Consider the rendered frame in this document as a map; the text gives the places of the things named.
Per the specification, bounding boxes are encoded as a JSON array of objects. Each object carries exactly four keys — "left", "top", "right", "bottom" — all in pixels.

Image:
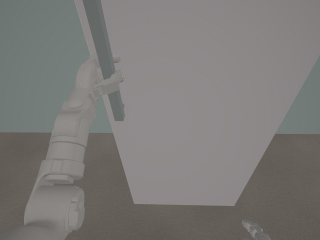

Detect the left robot forearm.
[{"left": 24, "top": 88, "right": 97, "bottom": 225}]

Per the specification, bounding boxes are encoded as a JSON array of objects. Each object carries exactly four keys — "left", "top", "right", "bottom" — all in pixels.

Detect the robot right hand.
[{"left": 242, "top": 219, "right": 271, "bottom": 240}]

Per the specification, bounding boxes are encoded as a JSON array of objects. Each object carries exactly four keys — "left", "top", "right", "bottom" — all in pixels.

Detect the robot left hand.
[{"left": 75, "top": 52, "right": 125, "bottom": 101}]

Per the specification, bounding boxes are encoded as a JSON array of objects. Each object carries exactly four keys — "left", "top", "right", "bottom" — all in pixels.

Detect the fridge door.
[{"left": 75, "top": 0, "right": 320, "bottom": 206}]

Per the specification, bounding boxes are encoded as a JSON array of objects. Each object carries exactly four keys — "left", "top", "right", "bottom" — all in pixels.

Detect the handle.
[{"left": 82, "top": 0, "right": 125, "bottom": 121}]

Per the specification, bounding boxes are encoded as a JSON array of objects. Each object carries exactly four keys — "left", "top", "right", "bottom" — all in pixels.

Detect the robot left upper arm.
[{"left": 0, "top": 185, "right": 85, "bottom": 240}]

